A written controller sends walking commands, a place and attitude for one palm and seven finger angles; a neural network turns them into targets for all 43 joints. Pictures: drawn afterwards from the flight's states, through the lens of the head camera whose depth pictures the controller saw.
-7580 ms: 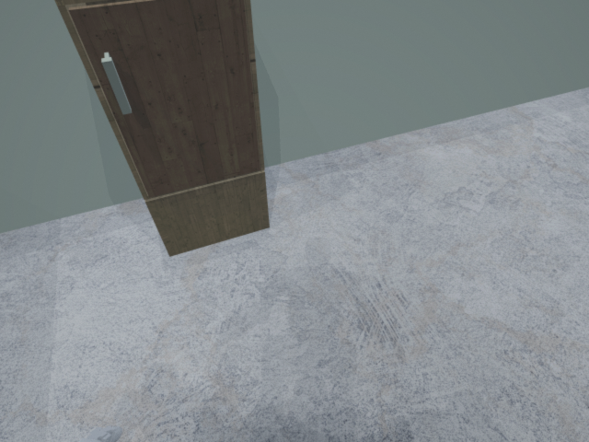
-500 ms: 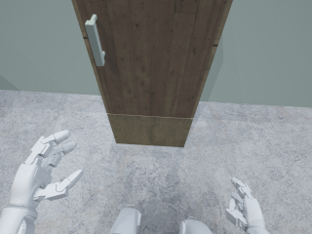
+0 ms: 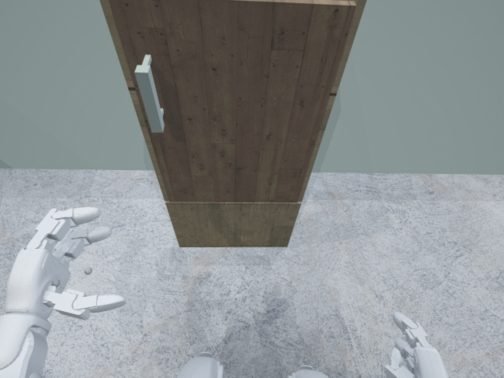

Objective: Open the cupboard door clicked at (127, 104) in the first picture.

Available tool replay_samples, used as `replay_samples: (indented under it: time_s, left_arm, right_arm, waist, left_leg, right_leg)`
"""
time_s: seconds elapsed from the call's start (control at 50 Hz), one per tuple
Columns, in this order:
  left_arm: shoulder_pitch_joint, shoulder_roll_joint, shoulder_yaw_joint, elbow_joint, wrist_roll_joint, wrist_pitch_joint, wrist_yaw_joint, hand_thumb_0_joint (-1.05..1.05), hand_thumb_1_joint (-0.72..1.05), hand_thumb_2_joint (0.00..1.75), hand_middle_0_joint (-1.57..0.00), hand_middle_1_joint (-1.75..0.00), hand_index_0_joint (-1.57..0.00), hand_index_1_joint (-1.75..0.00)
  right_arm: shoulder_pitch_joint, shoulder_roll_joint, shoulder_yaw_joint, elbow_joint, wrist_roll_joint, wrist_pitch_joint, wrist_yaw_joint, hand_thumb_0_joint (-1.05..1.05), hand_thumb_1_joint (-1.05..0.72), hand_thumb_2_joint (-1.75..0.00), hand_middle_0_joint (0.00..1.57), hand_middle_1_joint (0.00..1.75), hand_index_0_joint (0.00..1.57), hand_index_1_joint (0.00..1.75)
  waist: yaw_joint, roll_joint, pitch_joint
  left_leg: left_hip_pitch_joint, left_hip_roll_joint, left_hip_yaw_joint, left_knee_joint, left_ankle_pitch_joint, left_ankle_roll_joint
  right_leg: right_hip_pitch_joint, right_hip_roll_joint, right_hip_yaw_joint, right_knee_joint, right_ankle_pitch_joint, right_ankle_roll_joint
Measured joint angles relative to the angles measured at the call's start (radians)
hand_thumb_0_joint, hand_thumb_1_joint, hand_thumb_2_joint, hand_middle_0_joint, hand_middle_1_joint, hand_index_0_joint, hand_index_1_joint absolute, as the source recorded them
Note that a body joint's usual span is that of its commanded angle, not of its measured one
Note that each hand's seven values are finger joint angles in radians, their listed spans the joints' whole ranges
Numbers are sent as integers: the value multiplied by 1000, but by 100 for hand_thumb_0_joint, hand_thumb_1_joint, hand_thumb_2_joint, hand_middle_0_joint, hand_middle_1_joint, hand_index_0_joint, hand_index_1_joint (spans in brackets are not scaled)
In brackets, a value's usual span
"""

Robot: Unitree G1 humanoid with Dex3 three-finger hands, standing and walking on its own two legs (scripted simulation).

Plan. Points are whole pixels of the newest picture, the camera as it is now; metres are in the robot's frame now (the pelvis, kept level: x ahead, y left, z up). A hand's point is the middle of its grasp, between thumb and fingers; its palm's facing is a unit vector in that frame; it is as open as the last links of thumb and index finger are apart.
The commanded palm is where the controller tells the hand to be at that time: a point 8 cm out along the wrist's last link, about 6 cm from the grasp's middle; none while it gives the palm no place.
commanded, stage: raise the hand with hooked fingers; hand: left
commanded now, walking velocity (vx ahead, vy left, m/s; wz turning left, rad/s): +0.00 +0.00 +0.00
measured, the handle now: (152, 95) +0.60 +0.24 +0.08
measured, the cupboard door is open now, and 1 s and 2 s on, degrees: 0 0 0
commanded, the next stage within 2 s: move the hooked fingers beside the handle in 0.96 s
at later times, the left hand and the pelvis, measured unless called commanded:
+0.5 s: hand (67, 221) +0.30 +0.28 +0.09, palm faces +0.09 -1.00 -0.03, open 14.0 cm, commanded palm +0.27 +0.33 +0.10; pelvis +0.01 +0.00 +0.02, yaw +0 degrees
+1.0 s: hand (84, 220) +0.30 +0.26 +0.09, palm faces +0.10 -0.99 -0.02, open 14.0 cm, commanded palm +0.27 +0.31 +0.10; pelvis +0.01 -0.01 +0.02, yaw +0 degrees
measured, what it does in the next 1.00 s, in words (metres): stands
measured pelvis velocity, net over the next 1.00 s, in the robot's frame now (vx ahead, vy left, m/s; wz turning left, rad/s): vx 0.01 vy -0.01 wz -0.01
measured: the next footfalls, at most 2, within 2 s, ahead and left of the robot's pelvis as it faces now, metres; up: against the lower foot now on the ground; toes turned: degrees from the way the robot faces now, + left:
none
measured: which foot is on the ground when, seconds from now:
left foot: down 0.00-1.00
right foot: down 0.00-1.00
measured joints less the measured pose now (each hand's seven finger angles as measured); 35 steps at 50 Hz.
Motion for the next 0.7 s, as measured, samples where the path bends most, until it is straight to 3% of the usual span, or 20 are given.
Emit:
replay_samples:
  time_s: [0.3,0.54,0.7]
  left_arm:
    - [-157,45,39,106,12,99,-38,-1,-48,31,-30,-118,-30,-119]
    - [-268,90,83,215,5,128,-74,-1,-50,30,-30,-119,-30,-120]
    - [-246,73,82,216,9,113,-67,-1,-50,30,-30,-119,-30,-120]
  right_arm:
    - [-34,33,56,-22,-1,39,2,1,-90,-90,20,30,20,30]
    - [2,7,42,3,5,63,-12,1,-90,-90,20,30,20,30]
    - [20,-6,23,-1,4,75,-5,1,-90,-90,20,30,20,30]
  waist:
    - [28,13,6]
    - [11,13,19]
    - [-1,12,19]
  left_leg:
    - [69,-9,-3,-62,15,10]
    - [113,-4,7,-119,37,5]
    - [125,2,17,-139,43,-1]
  right_leg:
    - [80,-5,-5,-80,24,11]
    - [115,1,5,-129,45,6]
    - [117,6,14,-137,48,1]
